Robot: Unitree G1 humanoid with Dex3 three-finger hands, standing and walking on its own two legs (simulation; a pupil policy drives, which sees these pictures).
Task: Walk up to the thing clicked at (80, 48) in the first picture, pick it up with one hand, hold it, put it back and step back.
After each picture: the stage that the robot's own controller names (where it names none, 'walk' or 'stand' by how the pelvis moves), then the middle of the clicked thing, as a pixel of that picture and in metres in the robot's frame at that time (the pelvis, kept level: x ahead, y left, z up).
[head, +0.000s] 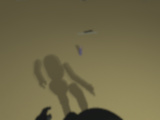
stand; (80, 50) +1.35 +0.21 -0.66
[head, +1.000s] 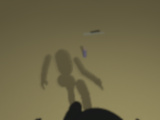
walk; (84, 52) +1.24 +0.21 -0.65
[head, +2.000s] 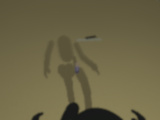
walk; (77, 68) +0.77 +0.20 -0.63
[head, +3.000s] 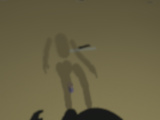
walk; (70, 88) +0.47 +0.22 -0.64
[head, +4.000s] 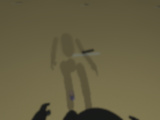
stand; (71, 95) +0.38 +0.20 -0.65
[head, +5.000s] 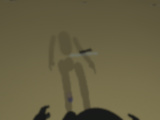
stand; (69, 97) +0.34 +0.22 -0.65
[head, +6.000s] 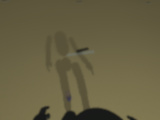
stand; (68, 96) +0.35 +0.24 -0.65
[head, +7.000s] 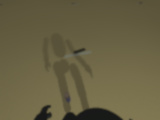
stand; (67, 97) +0.35 +0.25 -0.66
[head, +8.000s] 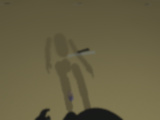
stand; (70, 96) +0.37 +0.22 -0.66
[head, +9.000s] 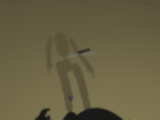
stand; (70, 96) +0.37 +0.21 -0.66
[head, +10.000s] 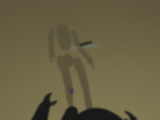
go down; (71, 89) +0.39 +0.20 -0.64
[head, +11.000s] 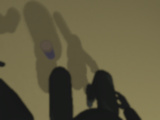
go down; (49, 51) +0.44 +0.29 -0.21
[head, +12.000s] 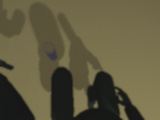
close in; (51, 53) +0.42 +0.30 -0.22
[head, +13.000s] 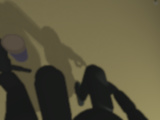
close in; (18, 51) +0.39 +0.33 -0.14
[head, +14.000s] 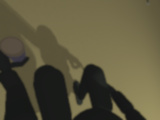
lift; (16, 53) +0.37 +0.33 -0.15
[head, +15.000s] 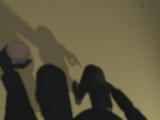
lift; (20, 55) +0.36 +0.32 -0.15
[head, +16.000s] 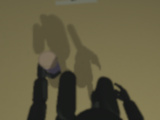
lift; (52, 66) +0.31 +0.26 +0.01
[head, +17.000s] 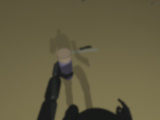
hold; (66, 66) +0.32 +0.16 +0.11
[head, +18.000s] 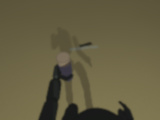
hold; (66, 69) +0.32 +0.17 +0.08
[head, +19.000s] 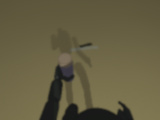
hold; (67, 69) +0.32 +0.16 +0.07
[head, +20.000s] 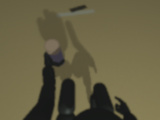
crouch; (56, 55) +0.41 +0.23 +0.00
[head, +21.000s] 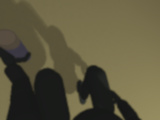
lower; (17, 49) +0.41 +0.34 -0.14
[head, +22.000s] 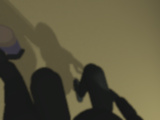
lower; (10, 45) +0.41 +0.35 -0.14
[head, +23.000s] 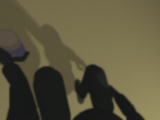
lower; (16, 48) +0.40 +0.34 -0.14
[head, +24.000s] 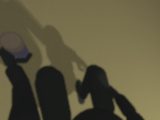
lower; (19, 50) +0.39 +0.34 -0.14
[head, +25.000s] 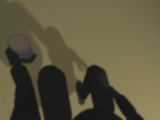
loosen; (25, 50) +0.39 +0.32 -0.13
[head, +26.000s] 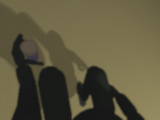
withdraw; (31, 53) +0.40 +0.31 -0.16
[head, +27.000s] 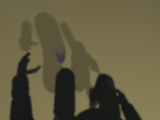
stand; (60, 55) +0.45 +0.27 -0.23
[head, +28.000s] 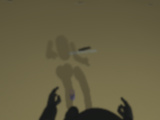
stand; (72, 95) +0.38 +0.17 -0.59
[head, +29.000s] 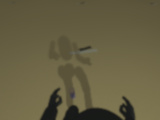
stand; (72, 93) +0.40 +0.19 -0.60
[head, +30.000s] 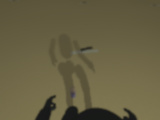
stand; (72, 92) +0.40 +0.19 -0.62
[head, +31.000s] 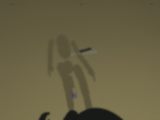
walk; (74, 93) +0.42 +0.18 -0.65
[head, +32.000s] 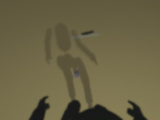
walk; (76, 72) +0.58 +0.19 -0.63
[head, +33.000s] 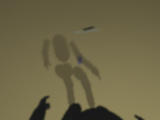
walk; (79, 59) +0.88 +0.19 -0.63
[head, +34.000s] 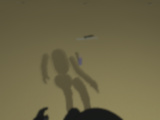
stand; (80, 60) +1.07 +0.21 -0.64
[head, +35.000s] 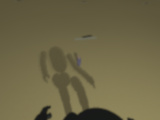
stand; (79, 60) +1.05 +0.20 -0.66
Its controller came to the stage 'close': yes
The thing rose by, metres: 0.71
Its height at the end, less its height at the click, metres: +0.00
